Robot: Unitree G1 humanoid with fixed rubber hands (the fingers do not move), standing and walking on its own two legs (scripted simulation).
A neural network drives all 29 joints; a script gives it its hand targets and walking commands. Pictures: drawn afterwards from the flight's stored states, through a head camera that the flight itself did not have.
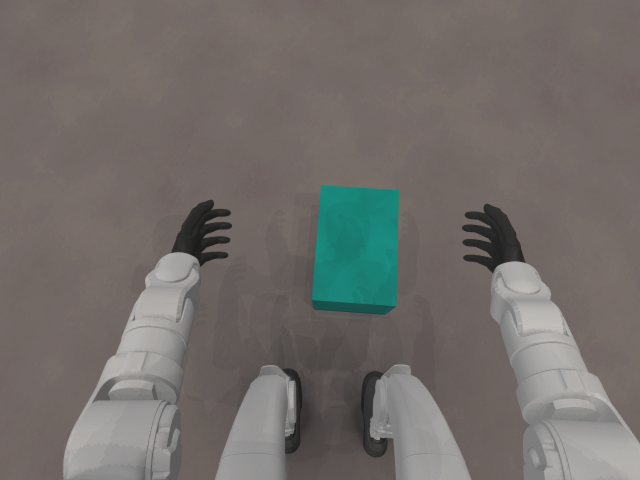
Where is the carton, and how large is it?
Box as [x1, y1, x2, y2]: [312, 185, 398, 314]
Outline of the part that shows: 321,185 312,290 312,302 314,309 384,314 395,306 396,301 398,190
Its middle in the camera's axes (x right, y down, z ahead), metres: +0.09 +0.02 +1.05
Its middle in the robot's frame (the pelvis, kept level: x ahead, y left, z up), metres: +0.51 -0.05 -0.61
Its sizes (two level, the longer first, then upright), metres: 0.295 0.199 0.193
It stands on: the floor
